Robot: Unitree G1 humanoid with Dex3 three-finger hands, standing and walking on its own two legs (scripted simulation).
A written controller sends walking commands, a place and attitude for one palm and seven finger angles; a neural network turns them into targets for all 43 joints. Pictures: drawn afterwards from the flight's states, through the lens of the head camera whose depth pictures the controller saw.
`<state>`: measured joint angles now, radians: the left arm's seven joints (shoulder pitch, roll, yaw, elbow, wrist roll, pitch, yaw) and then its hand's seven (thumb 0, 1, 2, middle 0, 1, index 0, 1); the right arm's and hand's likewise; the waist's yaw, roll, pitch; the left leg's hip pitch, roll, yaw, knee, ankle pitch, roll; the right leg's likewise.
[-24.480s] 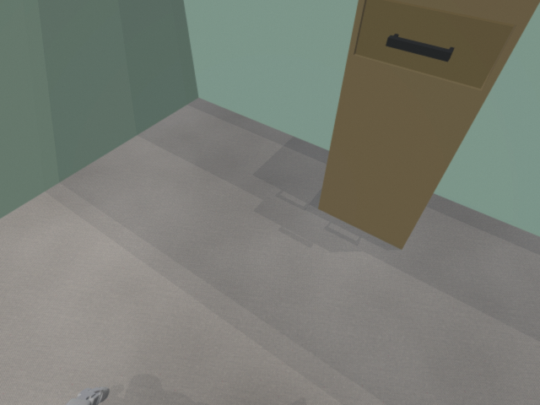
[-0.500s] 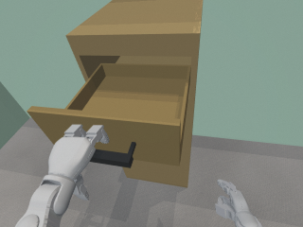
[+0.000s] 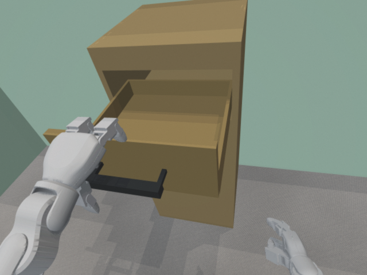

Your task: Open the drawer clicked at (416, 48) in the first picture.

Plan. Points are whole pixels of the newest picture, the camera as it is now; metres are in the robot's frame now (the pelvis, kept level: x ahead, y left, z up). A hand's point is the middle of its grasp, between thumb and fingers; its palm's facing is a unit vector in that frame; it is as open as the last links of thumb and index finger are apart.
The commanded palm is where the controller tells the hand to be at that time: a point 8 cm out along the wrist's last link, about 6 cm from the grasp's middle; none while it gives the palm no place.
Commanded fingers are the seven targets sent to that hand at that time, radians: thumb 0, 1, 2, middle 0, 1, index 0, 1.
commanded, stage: lift the hand off the handle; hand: left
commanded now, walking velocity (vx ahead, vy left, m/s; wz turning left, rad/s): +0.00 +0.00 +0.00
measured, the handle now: (126, 177) +0.28 +0.18 +0.10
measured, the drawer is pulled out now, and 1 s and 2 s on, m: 0.29 0.29 0.29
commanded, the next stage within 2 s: draw the hand back to the body in 0.56 s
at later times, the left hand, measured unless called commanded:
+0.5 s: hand (76, 131) +0.26 +0.21 +0.25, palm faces +0.28 -0.01 -0.96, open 13.8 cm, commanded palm +0.20 +0.21 +0.30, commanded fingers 0.00 -0.50 0.30 -0.30 -1.20 -0.30 -1.20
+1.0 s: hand (59, 139) +0.24 +0.23 +0.25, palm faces +0.30 -0.04 -0.95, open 13.8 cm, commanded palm +0.18 +0.23 +0.30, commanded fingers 0.00 -0.50 0.30 -0.30 -1.20 -0.30 -1.20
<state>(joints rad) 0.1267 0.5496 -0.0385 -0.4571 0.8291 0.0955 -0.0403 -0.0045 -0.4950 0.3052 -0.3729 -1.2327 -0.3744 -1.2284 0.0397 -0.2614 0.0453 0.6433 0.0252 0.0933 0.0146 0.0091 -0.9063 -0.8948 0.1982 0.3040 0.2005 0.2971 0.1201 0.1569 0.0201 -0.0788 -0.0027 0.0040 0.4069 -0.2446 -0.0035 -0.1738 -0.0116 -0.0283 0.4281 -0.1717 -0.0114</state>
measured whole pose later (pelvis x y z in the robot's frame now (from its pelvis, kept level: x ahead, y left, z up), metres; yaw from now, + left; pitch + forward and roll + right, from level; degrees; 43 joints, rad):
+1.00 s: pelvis -0.01 +0.00 +0.00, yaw +0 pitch -3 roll +1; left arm 0.02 0.69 0.19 -0.53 0.64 0.19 -0.20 0.00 -0.50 0.30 -0.31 -1.21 -0.32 -1.20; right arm 0.04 -0.28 0.07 0.60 0.06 0.10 0.04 0.01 -0.91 -0.89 0.20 0.30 0.20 0.30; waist 0.11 0.15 0.01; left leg -0.16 -0.02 0.01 0.47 -0.26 0.00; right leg -0.26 -0.03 -0.02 0.49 -0.19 0.00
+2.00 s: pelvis +0.04 +0.01 +0.00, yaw +0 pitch -3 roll -1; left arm 0.29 0.40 0.50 -0.67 -0.08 -0.20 0.10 0.00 0.48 0.73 -0.24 -0.57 -0.25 -0.56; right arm 0.14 -0.21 0.01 0.66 0.01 -0.14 -0.06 0.01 -0.90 -0.89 0.20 0.30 0.20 0.30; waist 0.08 0.07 0.03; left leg -0.07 0.02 0.01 0.45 -0.32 0.01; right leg -0.13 0.01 -0.03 0.40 -0.21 0.00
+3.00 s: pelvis -0.07 +0.01 -0.03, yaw +0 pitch -2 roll +0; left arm 0.23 0.46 0.65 -0.70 -0.01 -0.30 0.20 0.00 0.88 0.90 -0.21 -0.31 -0.22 -0.30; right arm 0.24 -0.20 -0.02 0.63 -0.03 -0.10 -0.10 0.01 -0.90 -0.89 0.20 0.30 0.20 0.30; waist -0.02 0.01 0.01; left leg -0.42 0.00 0.00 0.77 -0.39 0.02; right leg -0.46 -0.01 -0.03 0.65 -0.16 -0.01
